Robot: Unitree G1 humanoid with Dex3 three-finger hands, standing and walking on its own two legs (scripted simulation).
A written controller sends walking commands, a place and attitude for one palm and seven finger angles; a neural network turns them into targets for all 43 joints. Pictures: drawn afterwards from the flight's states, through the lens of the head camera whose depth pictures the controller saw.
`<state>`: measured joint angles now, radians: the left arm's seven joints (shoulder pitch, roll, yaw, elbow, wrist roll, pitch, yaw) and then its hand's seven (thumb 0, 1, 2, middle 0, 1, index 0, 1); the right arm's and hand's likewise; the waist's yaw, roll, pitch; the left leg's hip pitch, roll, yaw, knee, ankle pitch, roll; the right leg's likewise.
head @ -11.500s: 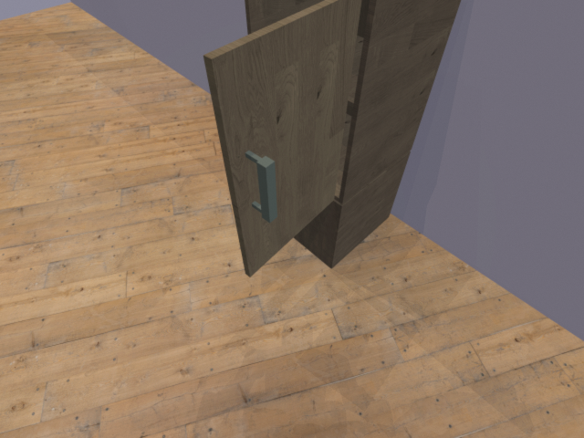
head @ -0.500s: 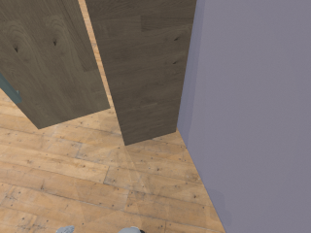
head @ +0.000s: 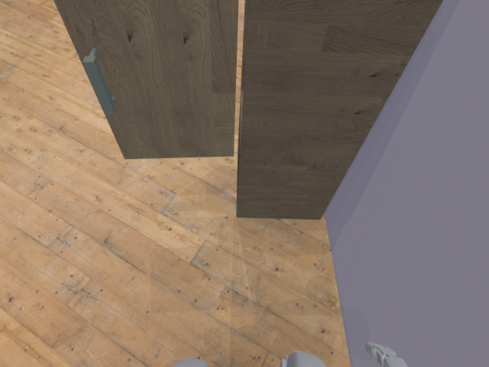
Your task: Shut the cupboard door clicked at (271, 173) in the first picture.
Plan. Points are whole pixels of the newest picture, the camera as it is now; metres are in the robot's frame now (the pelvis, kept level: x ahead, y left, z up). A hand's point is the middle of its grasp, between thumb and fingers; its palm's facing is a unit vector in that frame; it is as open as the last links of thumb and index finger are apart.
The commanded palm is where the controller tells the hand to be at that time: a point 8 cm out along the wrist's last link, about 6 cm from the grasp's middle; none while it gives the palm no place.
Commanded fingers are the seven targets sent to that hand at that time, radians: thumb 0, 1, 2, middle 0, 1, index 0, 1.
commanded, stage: turn to face it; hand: left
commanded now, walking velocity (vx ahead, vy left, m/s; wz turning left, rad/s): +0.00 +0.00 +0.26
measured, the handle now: (102, 83) +0.70 +0.42 -0.01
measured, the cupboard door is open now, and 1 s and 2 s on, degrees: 95 95 95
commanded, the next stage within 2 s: take the last steps up to it in 0.08 s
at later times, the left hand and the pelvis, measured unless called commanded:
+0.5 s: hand out of the picture +0.00 +0.17 -0.16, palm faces +0.24 -0.95 -0.19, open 7.4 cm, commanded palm none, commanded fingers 0.00 0.90 0.90 -0.20 -0.30 -0.20 -0.30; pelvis +0.04 -0.01 +0.01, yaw +10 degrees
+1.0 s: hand (148, 301) +0.23 +0.21 -0.15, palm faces +0.21 -0.95 -0.21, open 7.4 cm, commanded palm none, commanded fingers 0.00 0.90 0.90 -0.20 -0.30 -0.20 -0.30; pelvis +0.18 +0.02 +0.00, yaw +11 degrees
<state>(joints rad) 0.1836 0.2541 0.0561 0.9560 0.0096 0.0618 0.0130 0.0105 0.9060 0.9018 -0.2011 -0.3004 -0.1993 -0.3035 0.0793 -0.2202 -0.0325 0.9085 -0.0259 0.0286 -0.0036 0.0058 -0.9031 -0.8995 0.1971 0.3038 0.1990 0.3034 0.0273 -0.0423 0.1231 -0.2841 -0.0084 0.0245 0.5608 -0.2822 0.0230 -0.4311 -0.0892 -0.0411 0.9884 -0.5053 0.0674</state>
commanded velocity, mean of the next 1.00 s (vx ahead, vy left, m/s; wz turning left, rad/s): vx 0.22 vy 0.06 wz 0.10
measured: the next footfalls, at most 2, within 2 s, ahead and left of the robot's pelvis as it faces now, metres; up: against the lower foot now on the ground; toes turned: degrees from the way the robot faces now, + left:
right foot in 0.14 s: +0.05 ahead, -0.14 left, +0.00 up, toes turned -1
left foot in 0.54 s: +0.09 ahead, +0.13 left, +0.00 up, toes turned +14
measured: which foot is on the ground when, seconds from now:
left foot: down 0.00-0.16, up 0.18-0.52, down 0.54-0.88, up 0.90-1.00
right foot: up 0.00-0.12, down 0.14-0.52, up 0.54-0.86, down 0.88-1.00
